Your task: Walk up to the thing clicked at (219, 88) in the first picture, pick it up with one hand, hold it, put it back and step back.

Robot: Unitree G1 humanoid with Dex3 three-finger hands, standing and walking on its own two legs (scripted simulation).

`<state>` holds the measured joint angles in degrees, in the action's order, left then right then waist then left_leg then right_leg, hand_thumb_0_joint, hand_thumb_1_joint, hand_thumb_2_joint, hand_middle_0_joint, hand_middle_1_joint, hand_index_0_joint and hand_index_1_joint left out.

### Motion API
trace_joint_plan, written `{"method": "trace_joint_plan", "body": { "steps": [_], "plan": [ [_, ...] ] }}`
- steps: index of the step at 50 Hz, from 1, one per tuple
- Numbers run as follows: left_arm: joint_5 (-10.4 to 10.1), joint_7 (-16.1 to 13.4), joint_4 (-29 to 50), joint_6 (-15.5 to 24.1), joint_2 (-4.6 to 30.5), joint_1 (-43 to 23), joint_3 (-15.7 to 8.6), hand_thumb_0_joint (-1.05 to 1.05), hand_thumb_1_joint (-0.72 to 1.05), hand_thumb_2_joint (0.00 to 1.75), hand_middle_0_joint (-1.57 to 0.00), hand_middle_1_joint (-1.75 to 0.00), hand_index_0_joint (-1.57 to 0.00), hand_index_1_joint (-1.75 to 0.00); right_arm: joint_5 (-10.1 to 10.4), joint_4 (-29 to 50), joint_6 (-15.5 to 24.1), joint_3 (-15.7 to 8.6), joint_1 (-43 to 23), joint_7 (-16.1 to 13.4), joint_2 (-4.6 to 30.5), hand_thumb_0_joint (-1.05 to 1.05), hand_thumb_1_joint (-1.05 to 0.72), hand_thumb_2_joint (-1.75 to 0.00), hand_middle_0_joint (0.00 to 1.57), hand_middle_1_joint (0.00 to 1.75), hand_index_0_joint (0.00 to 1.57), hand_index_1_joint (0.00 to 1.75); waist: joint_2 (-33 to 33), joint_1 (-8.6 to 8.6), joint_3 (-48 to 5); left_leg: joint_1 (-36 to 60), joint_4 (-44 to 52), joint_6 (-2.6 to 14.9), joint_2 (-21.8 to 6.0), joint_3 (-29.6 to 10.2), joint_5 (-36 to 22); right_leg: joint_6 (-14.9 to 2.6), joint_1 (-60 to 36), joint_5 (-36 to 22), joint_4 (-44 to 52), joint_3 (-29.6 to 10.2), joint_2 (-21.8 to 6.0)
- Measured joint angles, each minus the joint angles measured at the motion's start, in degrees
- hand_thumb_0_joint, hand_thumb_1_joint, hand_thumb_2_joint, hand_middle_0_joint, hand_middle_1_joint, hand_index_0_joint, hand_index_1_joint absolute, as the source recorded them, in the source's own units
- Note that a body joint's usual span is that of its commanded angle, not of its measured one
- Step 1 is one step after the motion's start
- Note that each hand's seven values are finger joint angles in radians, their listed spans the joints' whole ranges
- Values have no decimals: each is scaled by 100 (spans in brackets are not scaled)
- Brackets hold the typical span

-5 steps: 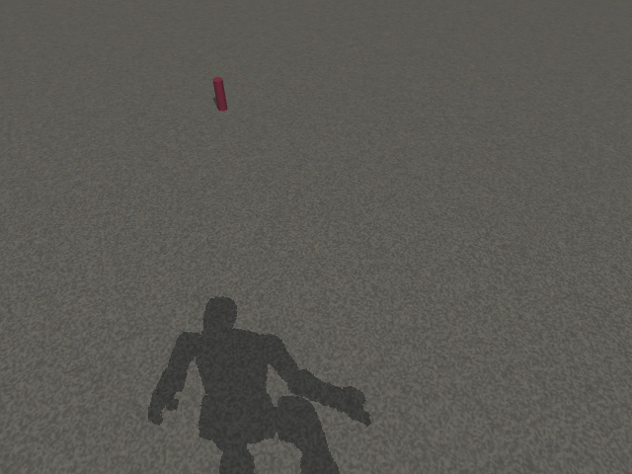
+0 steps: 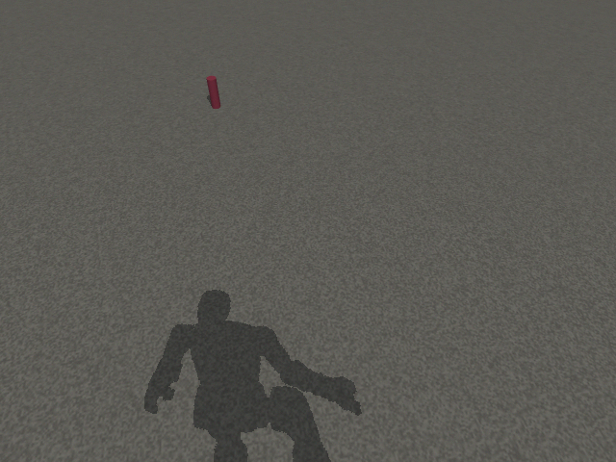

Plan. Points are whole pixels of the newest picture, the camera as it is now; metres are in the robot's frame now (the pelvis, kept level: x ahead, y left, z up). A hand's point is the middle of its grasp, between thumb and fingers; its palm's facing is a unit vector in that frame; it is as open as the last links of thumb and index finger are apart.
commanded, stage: stand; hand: left
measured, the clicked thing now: (213, 92) +2.09 +0.58 -0.69
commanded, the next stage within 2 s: walk up in 1.02 s
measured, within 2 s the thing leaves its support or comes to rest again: neither
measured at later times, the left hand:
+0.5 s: hand out of the picture +0.08 +0.25 -0.16, palm faces -0.03 -0.94 -0.34, open 7.4 cm
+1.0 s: hand out of the picture +0.08 +0.25 -0.16, palm faces -0.03 -0.94 -0.34, open 7.4 cm
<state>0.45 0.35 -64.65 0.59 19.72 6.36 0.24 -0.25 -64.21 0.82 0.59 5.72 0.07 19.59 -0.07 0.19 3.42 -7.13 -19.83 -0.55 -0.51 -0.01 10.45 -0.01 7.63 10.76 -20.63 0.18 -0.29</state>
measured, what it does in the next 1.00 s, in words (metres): stands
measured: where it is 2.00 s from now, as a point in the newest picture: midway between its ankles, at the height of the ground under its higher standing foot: (257, 407)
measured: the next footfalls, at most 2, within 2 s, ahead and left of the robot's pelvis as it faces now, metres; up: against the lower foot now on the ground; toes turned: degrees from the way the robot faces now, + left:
left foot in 1.38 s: +0.21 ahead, +0.25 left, +0.00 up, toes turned +13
right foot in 1.88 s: +0.59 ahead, +0.06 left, +0.00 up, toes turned +4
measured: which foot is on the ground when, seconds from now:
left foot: down 0.00-1.00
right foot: down 0.00-1.00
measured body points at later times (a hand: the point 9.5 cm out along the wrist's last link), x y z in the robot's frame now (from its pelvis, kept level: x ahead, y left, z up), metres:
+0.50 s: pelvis +0.01 +0.00 +0.00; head +0.02 +0.00 +0.45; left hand +0.08 +0.30 -0.13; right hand +0.08 -0.30 -0.13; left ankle +0.01 +0.13 -0.75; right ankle +0.01 -0.12 -0.75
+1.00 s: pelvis +0.01 +0.00 +0.00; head +0.02 +0.00 +0.45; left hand +0.08 +0.30 -0.13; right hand +0.09 -0.30 -0.13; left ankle +0.01 +0.13 -0.75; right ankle +0.01 -0.12 -0.75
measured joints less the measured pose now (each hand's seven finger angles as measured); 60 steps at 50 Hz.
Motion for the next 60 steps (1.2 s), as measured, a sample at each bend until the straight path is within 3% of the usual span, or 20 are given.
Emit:
{"method": "trace_joint_plan", "body": {
  "steps": [51, 55, 58, 60],
  "plan": [
    [4, -21, 6, 4, 31, 28, -6, 0, 90, 90, -20, -30, -21, -30, -5, -2, -26, -1, 44, -5, 19, 0, -90, -90, 21, 30, 21, 30, 21, -20, -15, 118, 129, -2, -10, -6, 6, 6, -143, -19, 179, 7, 8],
    [121, 236, 265, 178, 81, 239, -253, 0, 90, 90, -21, -30, -21, -30, -136, 208, -30, -256, 361, 267, 153, 0, -90, -90, 21, 30, 21, 30, -65, -46, -273, -513, -1195, 264, -32, -93, 1349, -144, 36, 845, -277, 216, 15],
    [146, 266, 496, 317, 194, 430, -370, 0, 90, 90, -21, -30, -21, -30, -202, 259, -66, -385, 497, 376, 321, 0, -90, -90, 21, 30, 21, 30, -8, 116, -376, -1255, -2522, 211, -44, 60, 1305, -235, -113, 635, -65, 289, -118],
    [159, 265, 563, 366, 286, 567, -415, 0, 90, 90, -21, -30, -21, -30, -181, 328, -31, -463, 480, 460, 473, 1, -90, -90, 21, 30, 21, 30, -26, 201, -334, -1584, -2778, 164, -167, 49, 1228, -238, -321, 515, 130, 306, -185]
  ]
}}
